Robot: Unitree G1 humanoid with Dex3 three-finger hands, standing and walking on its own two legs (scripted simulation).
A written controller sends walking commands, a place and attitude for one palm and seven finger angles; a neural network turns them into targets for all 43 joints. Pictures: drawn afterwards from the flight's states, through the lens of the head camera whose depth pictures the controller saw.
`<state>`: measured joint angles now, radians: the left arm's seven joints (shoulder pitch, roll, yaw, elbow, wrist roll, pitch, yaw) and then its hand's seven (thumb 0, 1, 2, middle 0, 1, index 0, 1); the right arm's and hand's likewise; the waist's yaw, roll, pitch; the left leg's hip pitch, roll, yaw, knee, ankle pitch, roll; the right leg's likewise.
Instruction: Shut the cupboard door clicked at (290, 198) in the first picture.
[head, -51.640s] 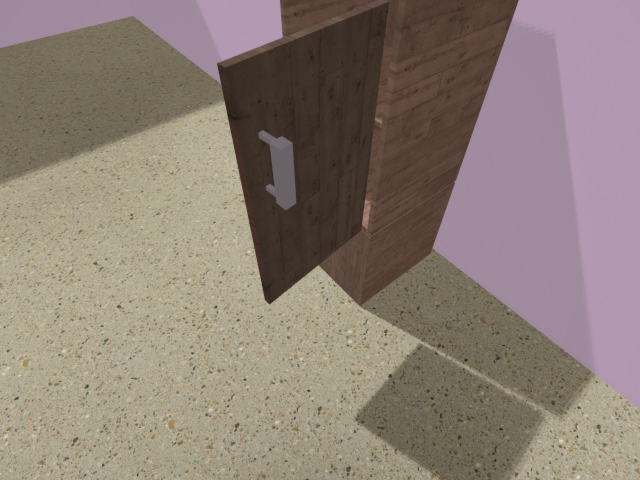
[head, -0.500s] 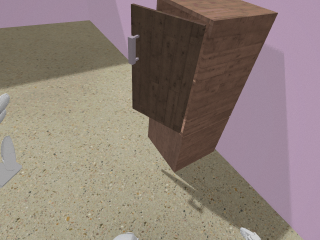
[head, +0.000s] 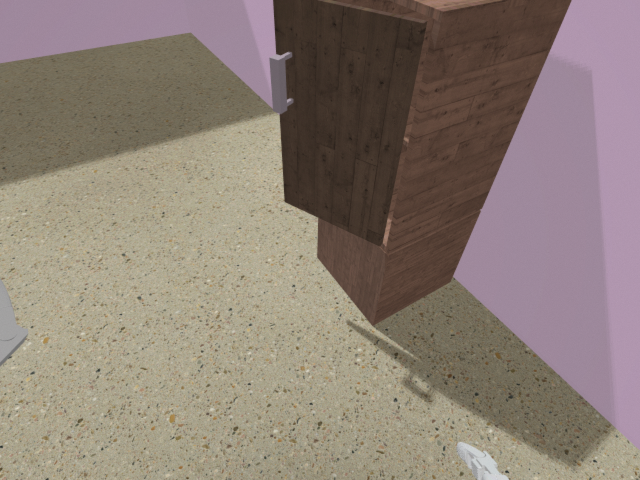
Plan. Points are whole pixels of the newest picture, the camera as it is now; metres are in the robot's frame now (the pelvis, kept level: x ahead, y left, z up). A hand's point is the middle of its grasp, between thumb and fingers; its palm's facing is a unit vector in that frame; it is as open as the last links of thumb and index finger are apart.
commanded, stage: let the arm hang, fingers relaxed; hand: left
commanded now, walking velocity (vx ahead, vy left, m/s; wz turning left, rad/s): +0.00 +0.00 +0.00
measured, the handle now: (284, 82) +0.94 +0.15 +0.07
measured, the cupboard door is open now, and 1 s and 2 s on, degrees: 25 25 25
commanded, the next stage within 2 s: look to check the result in 1.12 s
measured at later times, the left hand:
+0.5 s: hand out of the picture +0.00 +0.19 -0.16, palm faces +0.09 -0.97 -0.22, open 7.0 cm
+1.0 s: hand out of the picture -0.02 +0.15 -0.16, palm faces +0.09 -0.99 -0.14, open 7.4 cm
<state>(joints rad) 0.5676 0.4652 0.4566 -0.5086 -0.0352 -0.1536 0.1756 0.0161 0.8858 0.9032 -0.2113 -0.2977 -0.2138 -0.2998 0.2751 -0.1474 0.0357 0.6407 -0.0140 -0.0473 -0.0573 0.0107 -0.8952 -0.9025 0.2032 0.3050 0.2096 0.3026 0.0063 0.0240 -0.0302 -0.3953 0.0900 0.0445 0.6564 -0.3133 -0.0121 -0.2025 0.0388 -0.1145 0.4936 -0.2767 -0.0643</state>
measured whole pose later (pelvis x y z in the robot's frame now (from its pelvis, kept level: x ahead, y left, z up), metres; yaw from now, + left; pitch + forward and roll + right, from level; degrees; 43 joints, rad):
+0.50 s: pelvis +0.01 +0.00 +0.01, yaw +4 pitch -1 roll -1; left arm 0.30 0.20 0.02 1.04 0.02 0.02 0.02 -0.03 0.97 0.90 -0.20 -0.30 -0.20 -0.30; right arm 0.28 -0.17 0.00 1.03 -0.02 0.03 -0.03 0.01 -0.90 -0.90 0.20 0.30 0.20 0.30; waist -0.01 0.00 0.04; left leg -0.27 0.06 0.09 0.48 -0.18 0.00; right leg -0.12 0.00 -0.17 0.42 -0.28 -0.04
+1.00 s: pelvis +0.02 +0.01 +0.01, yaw +2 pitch -2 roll +0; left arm 0.34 0.08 0.00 1.16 0.01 -0.01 0.04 0.01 0.91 0.90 -0.20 -0.29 -0.20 -0.30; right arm 0.33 -0.10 0.00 1.16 -0.01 0.01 -0.04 0.00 -0.90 -0.90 0.20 0.30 0.20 0.30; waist -0.01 0.01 0.01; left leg -0.20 0.04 0.13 0.41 -0.18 0.01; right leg -0.08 -0.02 -0.13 0.39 -0.28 -0.02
